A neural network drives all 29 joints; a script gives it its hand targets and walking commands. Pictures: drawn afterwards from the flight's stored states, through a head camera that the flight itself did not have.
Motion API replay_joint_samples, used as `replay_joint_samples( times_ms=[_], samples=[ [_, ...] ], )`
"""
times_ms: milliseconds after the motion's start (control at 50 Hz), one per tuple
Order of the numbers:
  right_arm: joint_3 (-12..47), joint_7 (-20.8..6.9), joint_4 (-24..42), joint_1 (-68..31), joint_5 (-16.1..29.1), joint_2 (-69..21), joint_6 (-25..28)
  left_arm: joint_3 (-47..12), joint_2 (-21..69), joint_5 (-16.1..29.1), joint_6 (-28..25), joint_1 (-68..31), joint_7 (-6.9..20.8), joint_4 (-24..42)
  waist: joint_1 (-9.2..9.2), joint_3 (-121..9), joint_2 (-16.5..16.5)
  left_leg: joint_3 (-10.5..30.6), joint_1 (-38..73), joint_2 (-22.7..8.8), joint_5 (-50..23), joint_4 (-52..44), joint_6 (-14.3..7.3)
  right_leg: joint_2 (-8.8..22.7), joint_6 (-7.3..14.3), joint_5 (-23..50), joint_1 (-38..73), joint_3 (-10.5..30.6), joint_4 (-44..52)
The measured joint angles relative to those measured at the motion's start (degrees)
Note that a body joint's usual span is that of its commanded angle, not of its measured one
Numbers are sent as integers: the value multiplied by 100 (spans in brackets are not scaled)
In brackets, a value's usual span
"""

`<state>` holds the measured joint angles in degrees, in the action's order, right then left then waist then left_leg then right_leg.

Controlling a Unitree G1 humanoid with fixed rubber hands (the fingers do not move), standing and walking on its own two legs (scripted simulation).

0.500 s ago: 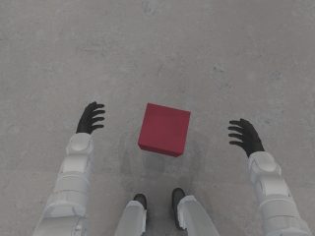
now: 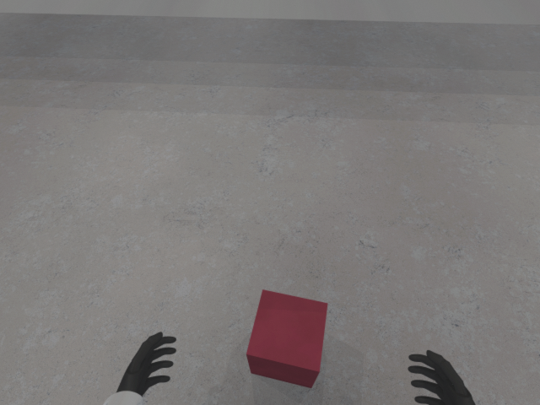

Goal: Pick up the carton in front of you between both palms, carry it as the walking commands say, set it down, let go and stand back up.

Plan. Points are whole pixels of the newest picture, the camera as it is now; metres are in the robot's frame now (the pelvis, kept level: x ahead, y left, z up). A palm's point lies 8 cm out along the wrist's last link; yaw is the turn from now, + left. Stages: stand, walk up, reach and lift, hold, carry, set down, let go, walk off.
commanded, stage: let go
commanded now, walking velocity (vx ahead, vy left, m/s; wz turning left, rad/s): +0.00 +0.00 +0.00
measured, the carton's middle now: (287, 339) +0.42 -0.02 -0.65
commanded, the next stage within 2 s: stand in 0.48 s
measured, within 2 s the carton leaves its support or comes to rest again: neither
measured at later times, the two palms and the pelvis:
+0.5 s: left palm out of the picture +0.15 +0.23 -0.07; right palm out of the picture +0.16 -0.24 -0.06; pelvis -0.01 +0.00 +0.00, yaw +0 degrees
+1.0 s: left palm out of the picture +0.12 +0.23 -0.11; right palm out of the picture +0.12 -0.28 -0.13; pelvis +0.05 -0.02 -0.01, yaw -1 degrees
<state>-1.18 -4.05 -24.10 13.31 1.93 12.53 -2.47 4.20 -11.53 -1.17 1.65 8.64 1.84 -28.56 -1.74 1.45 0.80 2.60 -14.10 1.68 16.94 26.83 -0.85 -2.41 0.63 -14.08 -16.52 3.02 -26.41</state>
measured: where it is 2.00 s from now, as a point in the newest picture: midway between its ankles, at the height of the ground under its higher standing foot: outside the picture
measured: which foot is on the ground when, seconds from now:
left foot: down 0.00-1.00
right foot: down 0.00-1.00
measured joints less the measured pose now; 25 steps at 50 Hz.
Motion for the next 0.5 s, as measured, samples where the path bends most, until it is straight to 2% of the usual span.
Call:
replay_joint_samples(
  times_ms=[120, 280, 420, 480, 500],
  samples=[
    [-75, -6, -43, -35, -149, 3, -236, -169, -43, 102, 265, 412, 136, 269, 158, 149, -146, -15, 614, 46, -4, -156, -57, 57, -44, -21, 608, 10, 131],
    [-137, -18, -54, -122, -268, -41, -504, -226, -71, 128, 556, 456, 207, 430, 183, 376, -165, 16, 991, 67, 26, -134, -71, 86, -53, -69, 1003, -43, 115],
    [-44, 231, 194, -141, -299, 51, -984, -269, -88, 190, 444, 488, 23, 288, 185, 362, -99, -44, 967, 28, 142, 80, -36, 38, -18, -182, 937, -5, -147],
    [-22, 281, 214, -153, -291, 68, -1074, -286, -82, 178, 470, 466, 4, 285, 188, 366, -88, -48, 964, 10, 156, 120, -16, 19, 2, -199, 924, -8, -200],
    [4, 323, 92, -130, -321, 89, -876, -305, -81, 87, 372, 485, -42, 172, 192, 247, -105, -62, 870, -11, 183, 149, 3, 13, -6, -206, 835, -14, -214]
  ],
)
